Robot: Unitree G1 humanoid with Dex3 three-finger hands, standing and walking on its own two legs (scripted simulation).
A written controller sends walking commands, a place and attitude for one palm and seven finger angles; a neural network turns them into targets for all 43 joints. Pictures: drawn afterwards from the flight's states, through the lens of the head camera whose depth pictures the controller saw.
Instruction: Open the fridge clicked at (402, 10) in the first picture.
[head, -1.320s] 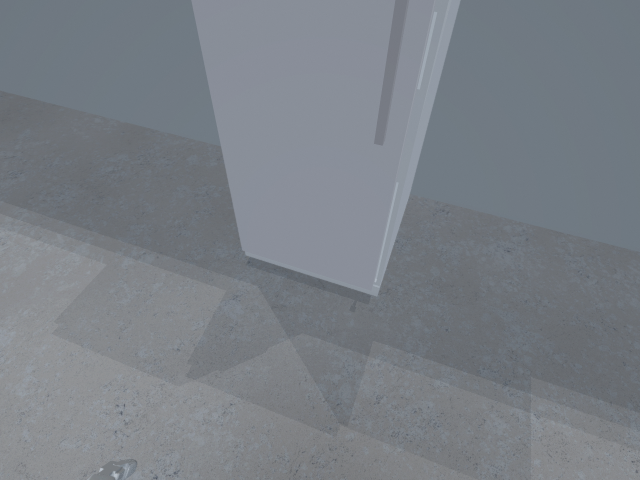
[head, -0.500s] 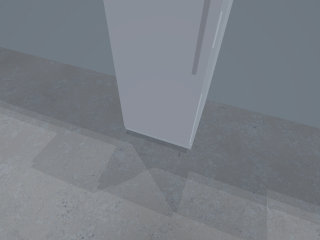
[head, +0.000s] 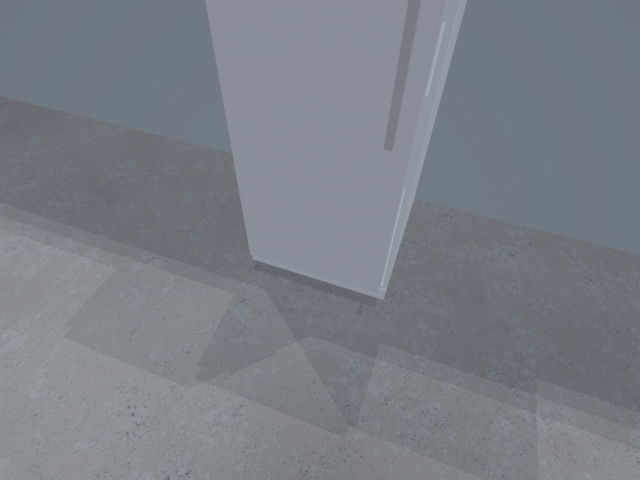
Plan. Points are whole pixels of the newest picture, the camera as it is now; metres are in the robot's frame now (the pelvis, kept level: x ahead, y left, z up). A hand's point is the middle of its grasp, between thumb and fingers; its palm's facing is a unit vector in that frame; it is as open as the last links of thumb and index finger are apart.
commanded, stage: look at it before walking up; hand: right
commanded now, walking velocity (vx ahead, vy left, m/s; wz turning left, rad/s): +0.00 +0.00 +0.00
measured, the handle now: (402, 75) +0.84 -0.12 +0.12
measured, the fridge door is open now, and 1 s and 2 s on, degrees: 0 0 0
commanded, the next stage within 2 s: turn to face it in 0.12 s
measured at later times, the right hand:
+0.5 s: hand out of the picture +0.05 -0.23 -0.17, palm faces +0.04 +0.95 -0.30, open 7.4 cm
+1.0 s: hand out of the picture -0.01 -0.24 -0.17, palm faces +0.22 +0.95 -0.24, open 7.4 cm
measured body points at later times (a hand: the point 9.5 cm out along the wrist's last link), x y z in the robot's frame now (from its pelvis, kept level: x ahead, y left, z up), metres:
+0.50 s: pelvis -0.01 -0.01 -0.01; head +0.01 -0.01 +0.44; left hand +0.08 +0.26 -0.15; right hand +0.05 -0.28 -0.15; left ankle +0.00 +0.12 -0.75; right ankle -0.01 -0.12 -0.75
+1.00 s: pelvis -0.04 -0.03 +0.00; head -0.01 -0.04 +0.45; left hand +0.03 +0.21 -0.15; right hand -0.02 -0.29 -0.15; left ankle -0.04 +0.13 -0.70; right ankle -0.01 -0.12 -0.75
